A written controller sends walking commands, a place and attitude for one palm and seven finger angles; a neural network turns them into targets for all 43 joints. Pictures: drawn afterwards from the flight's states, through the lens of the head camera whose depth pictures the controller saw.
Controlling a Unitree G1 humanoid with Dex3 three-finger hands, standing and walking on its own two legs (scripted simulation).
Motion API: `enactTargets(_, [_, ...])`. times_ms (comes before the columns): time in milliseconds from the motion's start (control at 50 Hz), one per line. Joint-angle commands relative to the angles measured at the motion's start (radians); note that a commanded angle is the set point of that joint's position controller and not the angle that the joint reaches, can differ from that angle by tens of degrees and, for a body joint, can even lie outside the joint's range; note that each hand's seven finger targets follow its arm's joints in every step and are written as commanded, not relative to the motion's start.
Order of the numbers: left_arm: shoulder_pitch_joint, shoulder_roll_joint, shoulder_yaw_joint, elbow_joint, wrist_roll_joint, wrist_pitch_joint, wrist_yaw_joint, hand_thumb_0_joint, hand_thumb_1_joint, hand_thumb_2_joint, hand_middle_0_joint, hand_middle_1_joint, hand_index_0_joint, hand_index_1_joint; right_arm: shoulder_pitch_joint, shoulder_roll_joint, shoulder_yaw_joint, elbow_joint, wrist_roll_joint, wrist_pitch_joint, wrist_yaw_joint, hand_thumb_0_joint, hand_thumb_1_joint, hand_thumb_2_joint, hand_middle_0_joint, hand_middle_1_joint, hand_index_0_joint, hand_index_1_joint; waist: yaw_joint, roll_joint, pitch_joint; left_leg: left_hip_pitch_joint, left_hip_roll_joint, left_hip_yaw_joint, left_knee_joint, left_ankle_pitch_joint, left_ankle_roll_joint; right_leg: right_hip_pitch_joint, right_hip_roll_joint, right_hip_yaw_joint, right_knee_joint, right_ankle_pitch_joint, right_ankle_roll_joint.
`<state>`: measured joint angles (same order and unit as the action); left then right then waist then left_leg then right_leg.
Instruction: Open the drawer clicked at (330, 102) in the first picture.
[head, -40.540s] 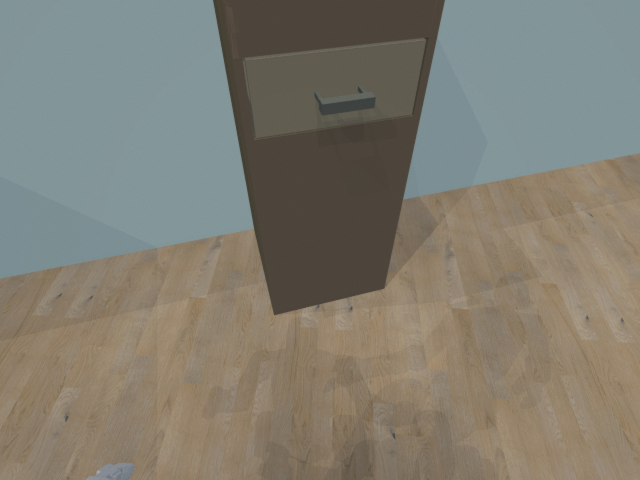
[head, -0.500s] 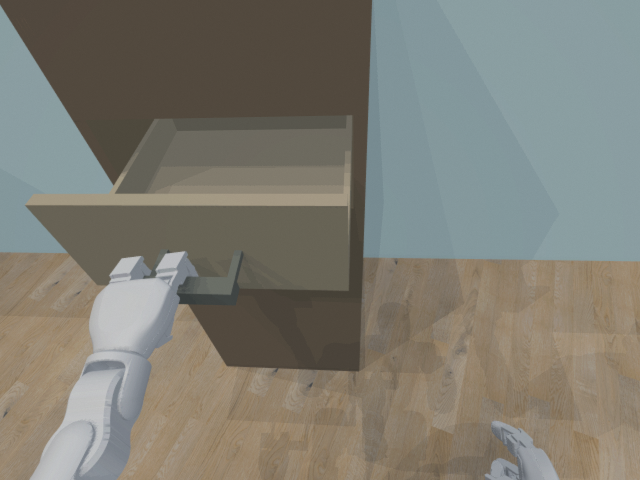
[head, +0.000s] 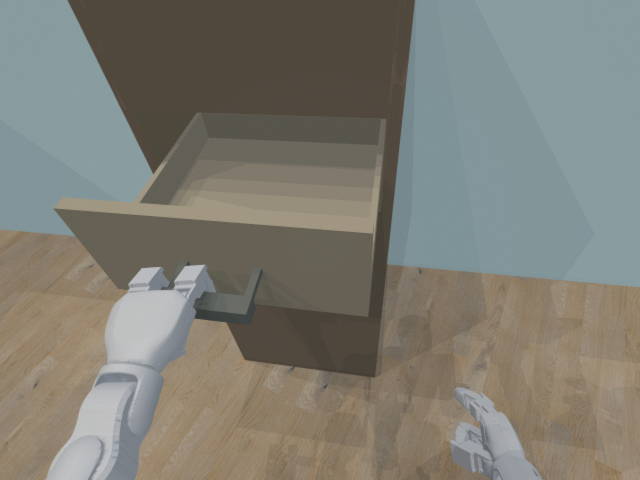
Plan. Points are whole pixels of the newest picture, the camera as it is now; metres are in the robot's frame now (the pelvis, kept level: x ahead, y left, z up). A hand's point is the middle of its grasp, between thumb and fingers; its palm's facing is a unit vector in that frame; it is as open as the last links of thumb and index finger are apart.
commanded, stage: pull the drawer open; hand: left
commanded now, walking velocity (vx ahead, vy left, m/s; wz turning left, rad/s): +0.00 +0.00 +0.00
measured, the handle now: (212, 289) +0.31 +0.19 +0.08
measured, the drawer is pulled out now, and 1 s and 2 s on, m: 0.22 0.30 0.30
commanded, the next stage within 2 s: open the thumb to release the handle in 0.76 s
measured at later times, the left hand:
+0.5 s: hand (150, 396) +0.18 +0.22 +0.06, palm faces +0.01 -0.13 -0.99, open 5.9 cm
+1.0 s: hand (131, 393) +0.18 +0.25 +0.06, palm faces +0.05 -0.04 -1.00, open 6.0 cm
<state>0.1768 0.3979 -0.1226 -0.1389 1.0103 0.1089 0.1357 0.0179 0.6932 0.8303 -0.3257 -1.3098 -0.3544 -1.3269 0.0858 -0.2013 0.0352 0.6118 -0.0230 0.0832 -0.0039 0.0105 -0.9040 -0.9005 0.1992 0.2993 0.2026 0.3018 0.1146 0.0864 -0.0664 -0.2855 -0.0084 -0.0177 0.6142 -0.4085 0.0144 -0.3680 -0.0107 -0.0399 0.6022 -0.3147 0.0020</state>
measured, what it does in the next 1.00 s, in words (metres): stands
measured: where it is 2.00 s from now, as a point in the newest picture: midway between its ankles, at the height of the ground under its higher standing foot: outside the picture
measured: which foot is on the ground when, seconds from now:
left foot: down 0.00-1.00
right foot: down 0.00-1.00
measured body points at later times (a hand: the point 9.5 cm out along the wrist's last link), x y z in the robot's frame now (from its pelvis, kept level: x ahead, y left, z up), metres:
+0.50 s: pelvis +0.00 +0.00 +0.00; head +0.01 -0.03 +0.45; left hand +0.17 +0.23 +0.11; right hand +0.19 -0.23 -0.09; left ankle -0.06 +0.11 -0.73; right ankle -0.01 -0.12 -0.73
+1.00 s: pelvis +0.00 +0.01 -0.01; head +0.03 -0.02 +0.44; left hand +0.17 +0.25 +0.11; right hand +0.20 -0.21 -0.11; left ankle -0.06 +0.11 -0.73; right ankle -0.01 -0.12 -0.73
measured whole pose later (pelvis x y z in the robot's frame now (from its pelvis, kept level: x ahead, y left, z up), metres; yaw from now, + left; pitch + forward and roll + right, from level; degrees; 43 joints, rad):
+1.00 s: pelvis +0.00 +0.01 -0.01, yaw -3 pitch +7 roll -2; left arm 0.63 0.47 0.02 -0.41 0.98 0.04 0.31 0.00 0.67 0.78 -0.34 -1.30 -0.37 -1.30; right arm 0.14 -0.24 0.02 0.55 -0.01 0.08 0.01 0.01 -0.90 -0.90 0.20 0.30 0.20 0.30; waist 0.09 0.09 -0.08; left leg -0.37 0.01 0.02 0.73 -0.48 0.02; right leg -0.46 0.01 0.00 0.70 -0.36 0.01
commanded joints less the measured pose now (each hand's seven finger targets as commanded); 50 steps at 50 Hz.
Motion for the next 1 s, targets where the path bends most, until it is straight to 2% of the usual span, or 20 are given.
enactTargets(0, [-0.212, 0.133, 0.088, -0.21, 0.011, -0.046, 0.044, 0.0, 0.9, 0.9, -0.4, -1.35, -0.4, -1.35, -0.114, -0.11, -0.043, -0.151, -0.005, -0.053, -0.016, 0.0, -0.9, -0.9, 0.2, 0.3, 0.2, 0.3, -0.04, -0.061, -0.197, 0.031, -0.005, 0.013, -0.055, 0.533, -0.007, 0.147, 0.03, -0.01, -0.036, 0.362, -0.031])
enactTargets(40, [-0.224, 0.186, 0.137, -0.197, 0.001, -0.049, 0.046, 0.0, 0.9, 0.9, -0.4, -1.35, -0.4, -1.35, -0.121, -0.117, -0.048, -0.149, 0.001, -0.053, -0.022, 0.0, -0.9, -0.9, 0.2, 0.3, 0.2, 0.3, -0.036, -0.051, -0.186, 0.028, -0.006, 0.015, -0.068, 0.481, -0.012, 0.157, 0.034, 0.001, -0.05, 0.335, -0.037])
enactTargets(80, [-0.201, 0.146, 0.115, -0.178, -0.006, -0.056, 0.045, 0.0, 0.9, 0.9, -0.4, -1.35, -0.4, -1.35, -0.112, -0.11, -0.052, -0.149, 0.002, -0.057, -0.021, 0.0, -0.9, -0.9, 0.2, 0.3, 0.2, 0.3, -0.034, -0.072, -0.177, 0.007, -0.009, 0.016, -0.082, 0.435, -0.008, 0.159, 0.032, -0.002, -0.055, 0.298, -0.037])
enactTargets(140, [-0.015, 0.187, 0.174, -0.252, -0.021, -0.069, 0.054, 0.0, 0.9, 0.9, -0.4, -1.35, -0.4, -1.35, -0.124, -0.119, -0.058, -0.175, 0.005, -0.071, -0.014, 0.0, -0.9, -0.9, 0.2, 0.3, 0.2, 0.3, 0.005, -0.032, -0.234, 0.024, -0.009, 0.024, -0.084, 0.485, -0.011, 0.22, 0.029, 0.009, -0.05, 0.338, -0.038])
enactTargets(160, [0.043, 0.142, 0.144, -0.267, -0.016, -0.068, 0.055, 0.0, 0.9, 0.9, -0.4, -1.35, -0.4, -1.35, -0.117, -0.109, -0.049, -0.182, 0.004, -0.076, -0.007, 0.0, -0.9, -0.9, 0.2, 0.3, 0.2, 0.3, 0.007, -0.045, -0.235, 0.008, -0.008, 0.03, -0.076, 0.483, -0.006, 0.205, 0.024, 0.001, -0.041, 0.326, -0.034])
enactTargets(220, [0.147, 0.148, 0.168, -0.338, -0.042, -0.072, 0.061, 0.0, 0.9, 0.9, -0.4, -1.35, -0.4, -1.35, -0.121, -0.125, -0.058, -0.189, 0.014, -0.076, 0.002, 0.0, -0.9, -0.9, 0.2, 0.3, 0.2, 0.3, -0.001, -0.038, -0.191, -0.011, -0.002, 0.032, -0.089, 0.486, -0.012, 0.198, 0.03, 0.006, -0.049, 0.336, -0.033])
enactTargets(260, [0.274, 0.144, 0.183, -0.395, -0.04, -0.067, 0.077, 0.0, 0.9, 0.9, -0.4, -1.35, -0.4, -1.35, -0.121, -0.125, -0.05, -0.218, 0.012, -0.086, 0.01, 0.0, -0.9, -0.9, 0.2, 0.3, 0.2, 0.3, 0.018, -0.041, -0.194, -0.027, 0.005, 0.039, -0.077, 0.491, -0.01, 0.199, 0.025, 0.003, -0.036, 0.335, -0.028])
enactTargets(300, [0.341, 0.12, 0.169, -0.417, -0.054, -0.063, 0.084, 0.0, 0.9, 0.9, -0.4, -1.35, -0.4, -1.35, -0.116, -0.13, -0.053, -0.221, 0.017, -0.084, 0.016, 0.0, -0.9, -0.9, 0.2, 0.3, 0.2, 0.3, 0.003, -0.058, -0.161, -0.034, 0.009, 0.039, -0.073, 0.482, -0.006, 0.176, 0.03, 0.002, -0.04, 0.329, -0.024])
enactTargets(340, [0.34, 0.171, 0.212, -0.464, -0.054, -0.059, 0.104, 0.0, 0.9, 0.9, -0.4, -1.35, -0.4, -1.35, -0.119, -0.149, -0.06, -0.223, 0.022, -0.079, 0.014, 0.0, -0.9, -0.9, 0.2, 0.3, 0.2, 0.3, -0.005, -0.031, -0.155, -0.035, 0.016, 0.039, -0.076, 0.463, -0.015, 0.168, 0.035, 0.014, -0.046, 0.309, -0.027])
enactTargets(380, [0.4, 0.127, 0.179, -0.481, -0.047, -0.057, 0.121, 0.0, 0.9, 0.9, -0.4, -1.35, -0.4, -1.35, -0.106, -0.139, -0.06, -0.228, 0.023, -0.082, 0.023, 0.0, -0.9, -0.9, 0.2, 0.3, 0.2, 0.3, -0.013, -0.016, -0.149, -0.031, 0.02, 0.034, -0.062, 0.481, -0.012, 0.135, 0.037, 0.01, -0.037, 0.296, -0.026])
enactTargets(440, [0.473, 0.168, 0.219, -0.506, -0.045, -0.063, 0.15, 0.0, 0.9, 0.9, -0.4, -1.35, -0.4, -1.35, -0.093, -0.152, -0.061, -0.236, 0.023, -0.084, 0.022, 0.0, -0.9, -0.9, 0.2, 0.3, 0.2, 0.3, -0.009, -0.016, -0.156, -0.032, 0.025, 0.034, -0.041, 0.496, -0.018, 0.124, 0.04, 0.02, -0.025, 0.315, -0.024])
enactTargets(460, [0.519, 0.127, 0.184, -0.523, -0.028, -0.066, 0.159, 0.0, 0.9, 0.9, -0.4, -1.35, -0.4, -1.35, -0.08, -0.14, -0.052, -0.252, 0.011, -0.089, 0.03, 0.0, -0.9, -0.9, 0.2, 0.3, 0.2, 0.3, -0.005, -0.019, -0.159, -0.034, 0.024, 0.031, -0.023, 0.501, -0.011, 0.098, 0.037, 0.016, -0.007, 0.303, -0.021])
enactTargets(540, [0.607, 0.162, 0.221, -0.555, -0.042, -0.074, 0.19, 0.0, 0.9, 0.9, -0.4, -1.35, -0.4, -1.35, -0.079, -0.151, -0.057, -0.254, 0.023, -0.083, 0.03, 0.0, -0.9, -0.9, 0.2, 0.3, 0.2, 0.3, -0.004, -0.036, -0.178, -0.03, 0.036, 0.029, 0.0, 0.565, -0.024, 0.1, 0.039, 0.035, 0.004, 0.361, -0.019])
enactTargets(660, [0.759, 0.122, 0.192, -0.604, -0.032, -0.059, 0.218, 0.0, 0.9, 0.9, -0.4, -1.35, -0.4, -1.35, -0.079, -0.136, -0.038, -0.288, 0.018, -0.081, 0.05, 0.0, -0.9, -0.9, 0.2, 0.3, 0.2, 0.3, 0.012, -0.035, -0.178, -0.046, 0.049, 0.023, 0.032, 0.592, -0.023, 0.056, 0.038, 0.033, 0.042, 0.334, -0.013])
enactTargets(820, [0.842, 0.124, 0.193, -0.666, -0.055, -0.039, 0.233, 0.0, 0.9, 0.9, -0.4, -1.35, -0.4, -1.35, -0.077, -0.143, -0.036, -0.306, 0.029, -0.067, 0.06, 0.0, -0.9, -0.9, 0.2, 0.3, 0.2, 0.3, 0.003, -0.017, -0.192, -0.054, 0.066, 0.021, 0.057, 0.678, -0.022, 0.073, 0.034, 0.04, 0.066, 0.442, -0.007])
enactTargets(840, [0.393, 0.299, 0.361, -0.529, 0.012, -0.034, 0.246, 0.0, 0.9, 0.9, -0.4, -1.35, -0.4, -1.35, -0.063, -0.159, -0.035, -0.21, 0.009, -0.043, 0.027, 0.0, -0.9, -0.9, 0.2, 0.3, 0.2, 0.3, -0.076, -0.066, -0.091, -0.095, 0.038, 0.001, 0.051, 0.499, -0.025, -0.02, 0.051, 0.05, 0.054, 0.342, -0.022])
enactTargets(860, [0.37, 0.249, 0.34, -0.513, 0.031, -0.046, 0.251, 0.0, 0.83, 0.87, -0.395, -1.342, -0.395, -1.342, -0.092, -0.14, -0.034, -0.242, -0.015, -0.048, 0.013, 0.0, -0.9, -0.9, 0.2, 0.3, 0.2, 0.3, -0.022, -0.017, -0.08, -0.08, 0.026, -0.004, 0.027, 0.422, -0.017, -0.012, 0.048, 0.052, 0.047, 0.272, -0.034])
enactTargets(880, [0.402, 0.233, 0.342, -0.449, 0.024, -0.054, 0.252, 0.0, 0.76, 0.84, -0.39, -1.335, -0.39, -1.335, -0.072, -0.127, -0.037, -0.237, -0.008, -0.051, 0.01, 0.0, -0.9, -0.9, 0.2, 0.3, 0.2, 0.3, -0.033, -0.03, -0.069, -0.083, 0.027, -0.004, 0.024, 0.402, -0.017, -0.016, 0.044, 0.035, 0.038, 0.243, -0.035])
enactTargets(940, [0.465, 0.184, 0.316, -0.485, -0.035, -0.06, 0.231, 0.0, 0.55, 0.75, -0.375, -1.313, -0.375, -1.313, -0.065, -0.129, -0.065, -0.239, 0.014, -0.07, 0.0, 0.0, -0.9, -0.9, 0.2, 0.3, 0.2, 0.3, -0.012, 0.045, -0.217, 0.006, 0.026, 0.005, 0.031, 0.549, -0.032, 0.065, 0.04, 0.033, 0.034, 0.345, -0.03])
enactTargets(980, [0.471, 0.155, 0.266, -0.544, -0.086, -0.046, 0.196, 0.0, 0.41, 0.69, -0.365, -1.298, -0.365, -1.298, -0.061, -0.138, -0.073, -0.233, 0.019, -0.074, -0.003, 0.0, -0.9, -0.9, 0.2, 0.3, 0.2, 0.3, -0.024, 0.007, -0.267, 0.022, 0.027, 0.004, 0.038, 0.624, -0.032, 0.106, 0.028, 0.024, 0.032, 0.422, -0.019])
